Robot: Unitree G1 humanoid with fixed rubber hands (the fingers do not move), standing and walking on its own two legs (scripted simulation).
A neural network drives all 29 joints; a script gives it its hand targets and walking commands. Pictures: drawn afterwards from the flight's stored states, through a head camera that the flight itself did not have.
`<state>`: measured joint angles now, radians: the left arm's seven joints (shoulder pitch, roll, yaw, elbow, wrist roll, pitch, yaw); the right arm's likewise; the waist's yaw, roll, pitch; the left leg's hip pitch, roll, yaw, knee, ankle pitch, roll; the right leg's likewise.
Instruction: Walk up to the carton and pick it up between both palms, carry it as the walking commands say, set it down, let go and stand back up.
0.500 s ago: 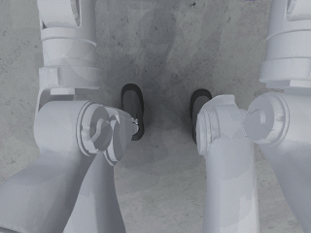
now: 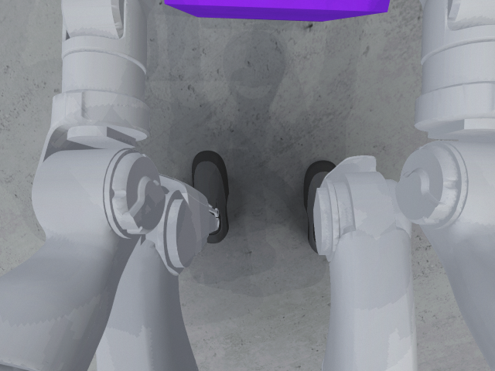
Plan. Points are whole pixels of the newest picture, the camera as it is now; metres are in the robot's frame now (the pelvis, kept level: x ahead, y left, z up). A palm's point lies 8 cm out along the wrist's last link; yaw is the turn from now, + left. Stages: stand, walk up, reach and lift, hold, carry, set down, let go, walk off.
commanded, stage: set down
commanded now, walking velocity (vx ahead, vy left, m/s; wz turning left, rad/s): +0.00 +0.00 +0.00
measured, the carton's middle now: out of the picture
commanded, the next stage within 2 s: none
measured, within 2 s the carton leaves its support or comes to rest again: rests again in 0.52 s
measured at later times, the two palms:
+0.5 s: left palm out of the picture +0.58 +0.10 -0.19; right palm out of the picture +0.56 -0.21 -0.20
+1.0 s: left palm out of the picture +0.58 +0.11 -0.20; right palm out of the picture +0.57 -0.20 -0.21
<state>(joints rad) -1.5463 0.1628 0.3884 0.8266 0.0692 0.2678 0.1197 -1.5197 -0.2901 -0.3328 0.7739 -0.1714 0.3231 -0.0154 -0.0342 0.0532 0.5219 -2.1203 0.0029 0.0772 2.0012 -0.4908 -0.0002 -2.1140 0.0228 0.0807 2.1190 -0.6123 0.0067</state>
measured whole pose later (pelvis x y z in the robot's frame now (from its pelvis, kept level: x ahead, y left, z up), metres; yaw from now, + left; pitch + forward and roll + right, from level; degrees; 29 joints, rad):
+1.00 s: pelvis +0.01 +0.00 -0.02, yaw +1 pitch +38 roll +5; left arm -1.55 0.23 0.39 0.90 0.03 0.25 0.06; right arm -1.55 -0.29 -0.33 0.81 -0.17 0.27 0.08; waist -0.03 0.06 0.46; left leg -2.24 -0.01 0.07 2.06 -0.49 0.00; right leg -2.22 0.02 0.08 2.17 -0.62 0.01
